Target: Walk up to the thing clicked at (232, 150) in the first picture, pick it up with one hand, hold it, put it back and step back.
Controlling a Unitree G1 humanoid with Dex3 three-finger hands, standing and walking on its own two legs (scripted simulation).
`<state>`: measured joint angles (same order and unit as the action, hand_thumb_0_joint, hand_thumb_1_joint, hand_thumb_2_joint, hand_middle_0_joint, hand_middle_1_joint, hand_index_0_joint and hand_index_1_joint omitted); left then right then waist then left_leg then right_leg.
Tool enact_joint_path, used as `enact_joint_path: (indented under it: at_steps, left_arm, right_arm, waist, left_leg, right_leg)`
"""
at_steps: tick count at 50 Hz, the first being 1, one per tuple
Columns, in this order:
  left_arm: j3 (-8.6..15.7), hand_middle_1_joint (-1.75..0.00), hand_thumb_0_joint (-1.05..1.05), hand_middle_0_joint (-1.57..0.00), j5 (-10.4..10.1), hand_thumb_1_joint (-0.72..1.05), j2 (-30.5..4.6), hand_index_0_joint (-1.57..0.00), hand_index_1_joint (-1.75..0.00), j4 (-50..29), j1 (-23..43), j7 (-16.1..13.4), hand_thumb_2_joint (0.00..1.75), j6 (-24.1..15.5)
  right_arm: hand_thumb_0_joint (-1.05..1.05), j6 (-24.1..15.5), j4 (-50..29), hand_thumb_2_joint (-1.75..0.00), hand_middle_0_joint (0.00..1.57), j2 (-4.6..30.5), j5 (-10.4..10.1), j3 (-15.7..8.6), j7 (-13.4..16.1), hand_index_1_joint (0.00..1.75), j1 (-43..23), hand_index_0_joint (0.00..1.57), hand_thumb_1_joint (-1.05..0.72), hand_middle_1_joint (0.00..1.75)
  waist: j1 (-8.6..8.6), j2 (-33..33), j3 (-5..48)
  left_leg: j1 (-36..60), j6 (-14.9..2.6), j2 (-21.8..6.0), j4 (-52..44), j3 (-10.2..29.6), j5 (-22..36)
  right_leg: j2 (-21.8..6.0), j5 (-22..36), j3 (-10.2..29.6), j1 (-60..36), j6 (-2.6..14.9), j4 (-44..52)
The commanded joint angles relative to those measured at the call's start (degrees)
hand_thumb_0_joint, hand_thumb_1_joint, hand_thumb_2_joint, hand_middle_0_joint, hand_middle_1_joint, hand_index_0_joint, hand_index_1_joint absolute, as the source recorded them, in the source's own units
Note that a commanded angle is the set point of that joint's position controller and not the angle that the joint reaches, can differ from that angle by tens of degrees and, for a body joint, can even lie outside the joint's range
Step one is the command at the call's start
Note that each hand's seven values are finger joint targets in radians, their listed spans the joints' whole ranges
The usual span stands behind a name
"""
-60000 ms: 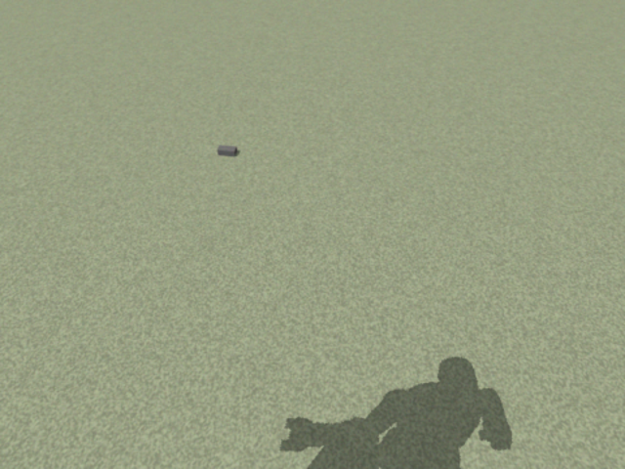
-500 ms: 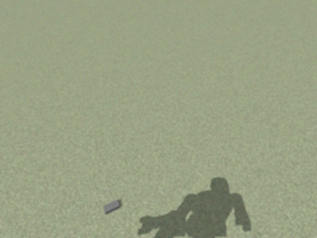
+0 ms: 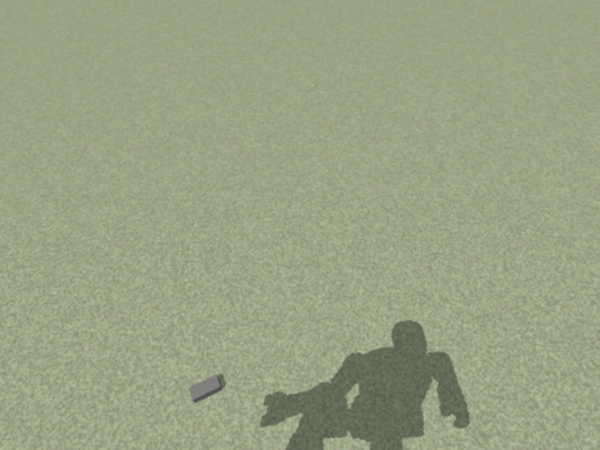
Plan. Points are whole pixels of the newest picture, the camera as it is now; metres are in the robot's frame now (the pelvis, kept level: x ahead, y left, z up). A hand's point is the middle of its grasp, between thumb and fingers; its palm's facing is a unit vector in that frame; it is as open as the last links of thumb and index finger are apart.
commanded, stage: stand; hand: left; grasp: from above
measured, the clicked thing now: (205, 388) +0.39 +0.34 -0.76
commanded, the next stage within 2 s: rise first in 1.50 s
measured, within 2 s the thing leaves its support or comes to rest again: neither
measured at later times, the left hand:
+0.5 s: hand out of the picture +0.08 +0.25 -0.16, palm faces +0.01 -0.94 -0.33, open 7.4 cm
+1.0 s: hand out of the picture +0.07 +0.25 -0.16, palm faces +0.00 -0.94 -0.33, open 7.4 cm
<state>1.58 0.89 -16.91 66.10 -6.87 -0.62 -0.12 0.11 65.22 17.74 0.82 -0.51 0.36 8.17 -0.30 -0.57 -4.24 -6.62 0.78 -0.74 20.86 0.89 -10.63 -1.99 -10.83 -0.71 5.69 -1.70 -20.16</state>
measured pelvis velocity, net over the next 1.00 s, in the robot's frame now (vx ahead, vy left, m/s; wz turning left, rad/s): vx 0.01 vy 0.00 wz -0.01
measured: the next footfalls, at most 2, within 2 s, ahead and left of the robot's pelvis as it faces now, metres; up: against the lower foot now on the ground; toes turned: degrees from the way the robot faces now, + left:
none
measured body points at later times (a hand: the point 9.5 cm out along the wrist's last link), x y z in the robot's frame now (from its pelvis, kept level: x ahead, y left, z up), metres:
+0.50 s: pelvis +0.01 +0.00 +0.00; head +0.02 +0.00 +0.45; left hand +0.08 +0.30 -0.14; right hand +0.08 -0.29 -0.14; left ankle +0.01 +0.13 -0.75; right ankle +0.00 -0.14 -0.75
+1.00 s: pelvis +0.01 +0.00 +0.00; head +0.02 -0.01 +0.45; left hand +0.07 +0.30 -0.13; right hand +0.07 -0.30 -0.14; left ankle +0.01 +0.13 -0.75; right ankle +0.00 -0.14 -0.75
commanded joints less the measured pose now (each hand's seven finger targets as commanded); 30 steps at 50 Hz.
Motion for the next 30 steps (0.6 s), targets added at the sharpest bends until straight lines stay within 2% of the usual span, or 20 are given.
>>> enact_joint_path:
  at_steps: [1, 4, 8, 9, 15, 19, 22, 24, 26, 30]
  left_arm:
    - [2.0, -0.3, 0.0, -0.2, 0.0, 0.9, -11.3, -0.2, -0.3, -2.7, 0.9, -0.8, 0.9, -0.9]
    - [2.1, -0.3, 0.0, -0.2, -0.1, 0.9, -11.6, -0.2, -0.3, -2.9, 1.8, -0.7, 0.9, -0.8]
    - [2.1, -0.3, 0.0, -0.2, 0.0, 0.9, -12.1, -0.2, -0.3, -3.2, 1.9, -0.7, 0.9, -1.1]
    - [2.2, -0.3, 0.0, -0.2, 0.0, 0.9, -12.2, -0.2, -0.3, -3.3, 2.7, -0.8, 0.9, -1.0]
    - [2.1, -0.3, 0.0, -0.2, 0.0, 0.9, -12.3, -0.2, -0.3, -2.9, 2.5, -0.5, 0.9, -0.8]
    - [2.0, -0.3, 0.0, -0.2, -0.1, 0.9, -12.5, -0.2, -0.3, -3.4, 2.9, -0.4, 0.9, -1.1]
    - [2.0, -0.3, 0.0, -0.2, 0.0, 0.9, -12.8, -0.2, -0.3, -3.6, 2.9, -0.4, 0.9, -1.1]
    - [1.9, -0.3, 0.0, -0.2, -0.2, 0.9, -13.0, -0.2, -0.3, -3.6, 2.8, -0.4, 0.9, -1.2]
    - [2.0, -0.3, 0.0, -0.2, -0.1, 0.9, -13.2, -0.2, -0.3, -3.9, 2.9, -0.4, 0.9, -1.2]
    - [1.8, -0.3, 0.0, -0.2, -0.1, 0.9, -13.3, -0.2, -0.3, -3.8, 2.9, -0.4, 0.9, -1.2]
  right_arm:
    - [0.0, -1.6, -2.8, -0.9, 0.2, 11.0, 0.2, -1.8, 1.2, 0.3, -1.4, 0.2, -0.9, 0.3]
    - [0.0, -1.7, -2.6, -0.9, 0.2, 10.8, 0.2, -1.6, 1.2, 0.3, -1.4, 0.2, -0.9, 0.3]
    - [0.0, -1.8, -3.0, -0.9, 0.2, 12.1, 0.2, -2.1, 1.3, 0.3, -2.7, 0.2, -0.9, 0.3]
    - [0.0, -1.8, -3.1, -0.9, 0.2, 11.8, 0.2, -2.0, 1.3, 0.3, -2.3, 0.2, -0.9, 0.3]
    - [0.0, -1.5, -2.9, -0.9, 0.2, 12.0, 0.3, -2.1, 1.0, 0.3, -3.4, 0.2, -0.9, 0.3]
    - [0.0, -1.9, -3.1, -0.9, 0.2, 12.2, 0.2, -2.2, 0.8, 0.3, -3.7, 0.2, -0.9, 0.3]
    - [0.0, -2.0, -3.2, -0.9, 0.2, 12.7, 0.2, -2.3, 0.9, 0.3, -3.8, 0.2, -0.9, 0.3]
    - [0.0, -2.0, -3.2, -0.9, 0.2, 12.5, 0.1, -2.2, 0.8, 0.3, -3.9, 0.2, -0.9, 0.3]
    - [0.0, -2.0, -3.2, -0.9, 0.2, 12.8, 0.1, -2.2, 0.8, 0.3, -3.9, 0.2, -0.9, 0.3]
    - [0.0, -1.8, -3.1, -0.9, 0.2, 12.9, 0.2, -2.0, 0.8, 0.3, -4.0, 0.2, -0.9, 0.3]
  waist:
    - [-0.19, 0.1, 4.8]
    - [-0.08, -0.1, 4.2]
    - [-0.31, 0.4, 6.2]
    - [0.18, 0.9, 5.5]
    - [-0.06, 0.1, 2.3]
    - [0.02, -0.3, 4.8]
    - [0.06, -0.2, 5.3]
    - [0.01, 0.1, 6.0]
    - [0.07, -0.1, 6.2]
    - [0.05, 0.6, 5.6]
  left_leg:
    - [0.6, -1.98, -5.8, -3.8, 4.5, 9.0]
    - [-0.1, -1.63, -5.8, -4.7, 4.5, 9.2]
    - [2.4, -1.77, -6.3, -3.6, 4.5, 14.2]
    - [1.5, -1.66, -6.2, -3.7, 4.2, 13.3]
    - [-0.8, -1.65, -5.8, -5.6, 4.6, 3.6]
    - [0.6, -1.67, -6.3, -4.9, 4.6, 8.3]
    - [0.7, -1.77, -6.2, -4.6, 4.3, 8.9]
    - [2.1, -1.66, -6.3, -4.6, 4.4, 11.3]
    - [1.8, -1.83, -6.4, -4.3, 4.2, 11.2]
    - [1.6, -1.84, -6.4, -4.6, 4.4, 9.7]
  right_leg:
    - [-5.0, 8.6, 4.0, -1.3, 2.02, 3.1]
    - [-4.9, 8.1, 3.8, -1.3, 1.89, 2.9]
    - [-5.2, 11.6, 3.6, -1.9, 1.84, 2.5]
    - [-5.2, 10.9, 3.5, -1.8, 1.88, 2.6]
    - [-4.8, 3.2, 3.8, 0.4, 1.9, 4.4]
    - [-5.3, 6.5, 4.1, -1.2, 2.3, 3.5]
    - [-5.5, 7.8, 4.2, -1.5, 2.29, 3.4]
    - [-5.5, 8.9, 4.0, -1.4, 2.24, 3.1]
    - [-5.7, 10.1, 4.2, -1.7, 2.26, 3.0]
    - [-5.5, 8.3, 4.0, -1.2, 2.2, 3.4]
